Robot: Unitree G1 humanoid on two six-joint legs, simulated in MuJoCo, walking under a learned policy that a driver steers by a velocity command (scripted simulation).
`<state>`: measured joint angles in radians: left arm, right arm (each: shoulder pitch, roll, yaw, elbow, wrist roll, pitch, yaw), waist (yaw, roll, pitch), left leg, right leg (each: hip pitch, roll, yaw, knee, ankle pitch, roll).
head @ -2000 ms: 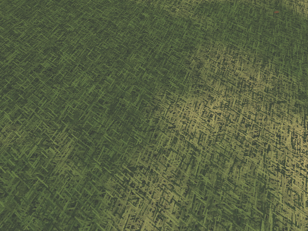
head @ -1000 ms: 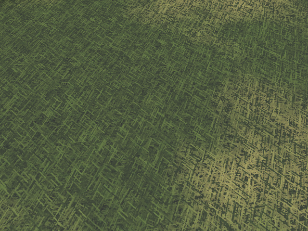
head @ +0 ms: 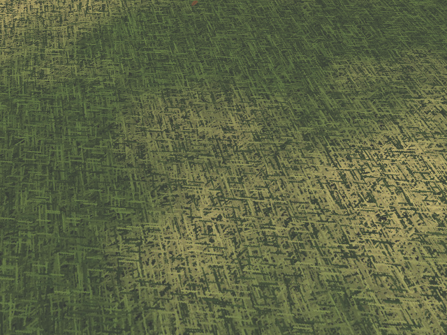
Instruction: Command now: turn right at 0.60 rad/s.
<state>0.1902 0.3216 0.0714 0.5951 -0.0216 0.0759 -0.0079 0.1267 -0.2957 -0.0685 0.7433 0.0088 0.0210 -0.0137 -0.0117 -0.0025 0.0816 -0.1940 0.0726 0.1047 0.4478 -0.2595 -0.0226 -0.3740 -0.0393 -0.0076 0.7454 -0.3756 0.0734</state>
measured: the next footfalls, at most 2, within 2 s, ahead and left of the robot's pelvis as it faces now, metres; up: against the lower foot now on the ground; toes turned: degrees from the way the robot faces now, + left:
right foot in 0.04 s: +0.04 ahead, -0.13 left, +0.00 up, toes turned -3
left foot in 0.54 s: +0.24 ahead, +0.07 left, +0.00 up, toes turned -22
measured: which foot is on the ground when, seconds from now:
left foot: down 0.00-0.04, up 0.06-0.52, down 0.54-0.96, up 0.98-1.00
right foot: up 0.00-0.02, down 0.04-0.54, up 0.56-0.92, down 0.94-1.00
